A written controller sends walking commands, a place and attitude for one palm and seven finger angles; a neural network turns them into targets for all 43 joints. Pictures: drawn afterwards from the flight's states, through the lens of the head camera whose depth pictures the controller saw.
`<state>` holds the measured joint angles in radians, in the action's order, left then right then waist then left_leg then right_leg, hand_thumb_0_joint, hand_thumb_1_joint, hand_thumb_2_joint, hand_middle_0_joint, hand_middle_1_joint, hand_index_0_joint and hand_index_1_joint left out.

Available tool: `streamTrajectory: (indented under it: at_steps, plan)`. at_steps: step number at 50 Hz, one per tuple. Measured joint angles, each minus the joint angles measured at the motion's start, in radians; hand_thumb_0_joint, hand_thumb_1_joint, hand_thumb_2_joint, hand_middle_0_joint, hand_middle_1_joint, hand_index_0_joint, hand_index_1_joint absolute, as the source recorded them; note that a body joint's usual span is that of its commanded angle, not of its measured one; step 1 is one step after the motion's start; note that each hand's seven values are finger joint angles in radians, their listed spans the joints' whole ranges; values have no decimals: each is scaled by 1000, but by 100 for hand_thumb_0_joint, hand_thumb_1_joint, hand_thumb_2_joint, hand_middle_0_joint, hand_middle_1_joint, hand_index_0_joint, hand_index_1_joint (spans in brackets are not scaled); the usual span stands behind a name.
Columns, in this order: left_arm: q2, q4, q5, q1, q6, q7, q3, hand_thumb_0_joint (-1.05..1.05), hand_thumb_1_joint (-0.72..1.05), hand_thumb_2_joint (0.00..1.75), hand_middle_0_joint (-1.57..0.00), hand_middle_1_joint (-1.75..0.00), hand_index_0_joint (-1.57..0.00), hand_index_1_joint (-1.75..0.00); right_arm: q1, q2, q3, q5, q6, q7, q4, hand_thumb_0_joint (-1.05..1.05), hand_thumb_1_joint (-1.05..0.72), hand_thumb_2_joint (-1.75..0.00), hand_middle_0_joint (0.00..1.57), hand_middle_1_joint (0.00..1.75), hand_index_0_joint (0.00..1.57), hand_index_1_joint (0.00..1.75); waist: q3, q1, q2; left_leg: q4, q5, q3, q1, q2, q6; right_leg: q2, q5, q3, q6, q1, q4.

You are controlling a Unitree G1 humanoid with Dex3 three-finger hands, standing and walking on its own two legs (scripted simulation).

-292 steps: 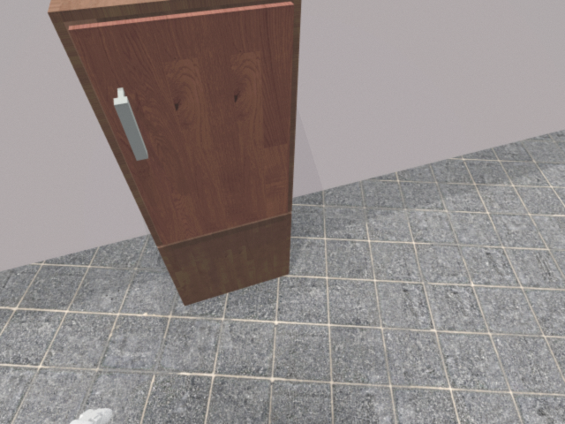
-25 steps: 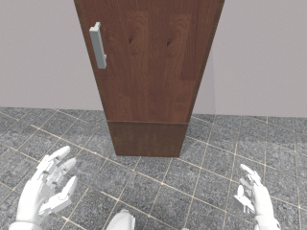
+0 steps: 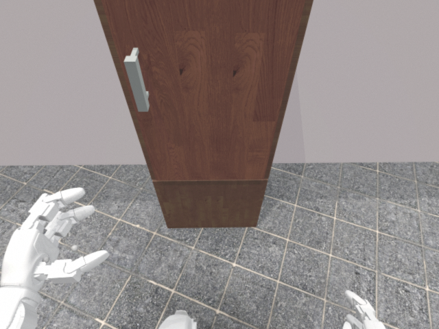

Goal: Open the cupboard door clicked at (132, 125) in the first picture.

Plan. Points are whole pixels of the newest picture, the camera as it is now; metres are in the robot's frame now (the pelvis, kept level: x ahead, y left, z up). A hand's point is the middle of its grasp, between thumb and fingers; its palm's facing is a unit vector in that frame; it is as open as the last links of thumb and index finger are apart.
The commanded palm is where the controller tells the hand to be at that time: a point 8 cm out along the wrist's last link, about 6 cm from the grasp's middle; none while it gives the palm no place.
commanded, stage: raise the hand with hooked fingers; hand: left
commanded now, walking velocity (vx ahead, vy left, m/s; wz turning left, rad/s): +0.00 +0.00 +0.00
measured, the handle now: (139, 80) +0.60 +0.22 +0.13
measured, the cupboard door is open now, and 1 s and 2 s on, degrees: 0 0 0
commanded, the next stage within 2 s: move the hooked fingers beside the handle in 1.20 s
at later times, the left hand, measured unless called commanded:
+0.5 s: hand (41, 205) +0.27 +0.29 +0.12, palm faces +0.10 -0.99 -0.04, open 13.8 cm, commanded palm +0.24 +0.34 +0.13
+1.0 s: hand (52, 182) +0.30 +0.28 +0.14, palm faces +0.09 -1.00 -0.03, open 14.0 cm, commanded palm +0.27 +0.32 +0.15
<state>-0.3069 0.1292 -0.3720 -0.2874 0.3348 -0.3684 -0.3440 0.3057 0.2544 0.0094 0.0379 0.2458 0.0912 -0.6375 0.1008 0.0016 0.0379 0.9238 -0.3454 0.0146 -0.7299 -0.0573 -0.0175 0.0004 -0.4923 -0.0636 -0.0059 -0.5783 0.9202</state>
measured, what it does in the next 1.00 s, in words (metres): stands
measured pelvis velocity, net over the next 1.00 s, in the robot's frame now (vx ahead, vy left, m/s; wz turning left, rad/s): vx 0.01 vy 0.00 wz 0.01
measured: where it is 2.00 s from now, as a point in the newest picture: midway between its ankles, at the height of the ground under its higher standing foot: outside the picture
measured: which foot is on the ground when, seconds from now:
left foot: down 0.00-1.00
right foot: down 0.00-1.00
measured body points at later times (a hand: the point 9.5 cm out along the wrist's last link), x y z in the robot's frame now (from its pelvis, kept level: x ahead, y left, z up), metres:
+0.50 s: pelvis +0.01 +0.02 +0.02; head +0.02 +0.03 +0.47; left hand +0.26 +0.34 +0.13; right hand +0.20 -0.20 -0.04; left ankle +0.07 +0.13 -0.69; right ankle -0.02 -0.12 -0.69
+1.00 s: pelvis +0.01 +0.00 +0.03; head +0.02 +0.00 +0.48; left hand +0.29 +0.33 +0.15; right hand +0.17 -0.25 -0.05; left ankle +0.07 +0.13 -0.69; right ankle -0.02 -0.12 -0.69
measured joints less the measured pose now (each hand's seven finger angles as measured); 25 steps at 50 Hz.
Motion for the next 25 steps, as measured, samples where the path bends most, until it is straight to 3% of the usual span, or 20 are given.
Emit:
streamTrajectory:
  at_steps: [9, 25]
  plan:
    - [-20, 0, 23, 72, -39, 16, 9, 0, -16, 45, -28, -98, -28, -98, -38, 10, -12, 6, 7, 8, 24, 1, -91, -90, 21, 30, 21, 30, -24, -7, -21, -48, 13, -6, 64, 13, 18, 12, 27, 3, 16, 73, -69]
    - [-77, 88, 33, 256, -192, -22, -36, -1, -46, 32, -30, -117, -30, -117, -77, -19, -73, 10, -22, 12, 55, 1, -90, -90, 21, 30, 21, 30, -41, -34, -10, -150, 52, -3, 178, 26, 28, 19, 79, -5, 26, 200, -195]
